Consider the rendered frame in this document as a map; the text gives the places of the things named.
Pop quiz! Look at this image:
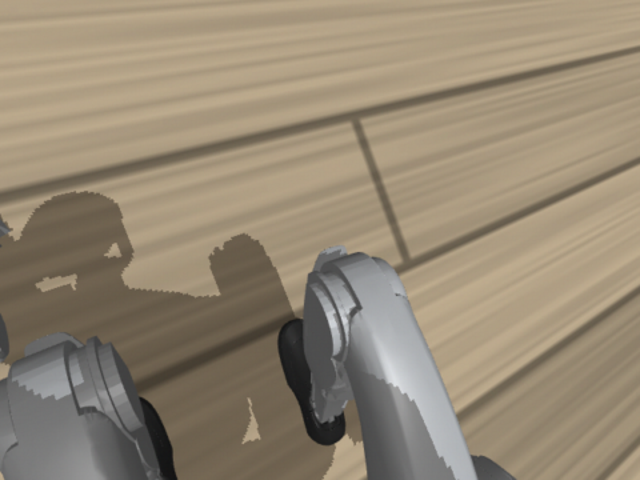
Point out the right robot foot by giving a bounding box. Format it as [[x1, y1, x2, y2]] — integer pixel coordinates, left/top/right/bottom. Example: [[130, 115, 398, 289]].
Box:
[[278, 319, 345, 446]]

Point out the right robot hand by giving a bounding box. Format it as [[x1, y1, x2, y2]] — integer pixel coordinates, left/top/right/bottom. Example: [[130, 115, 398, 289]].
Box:
[[471, 455, 516, 480]]

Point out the small box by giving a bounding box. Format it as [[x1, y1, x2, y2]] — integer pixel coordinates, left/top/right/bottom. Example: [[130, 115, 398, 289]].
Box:
[[0, 219, 10, 237]]

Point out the left robot foot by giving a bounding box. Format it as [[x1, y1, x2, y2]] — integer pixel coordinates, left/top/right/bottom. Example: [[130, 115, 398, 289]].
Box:
[[139, 397, 178, 480]]

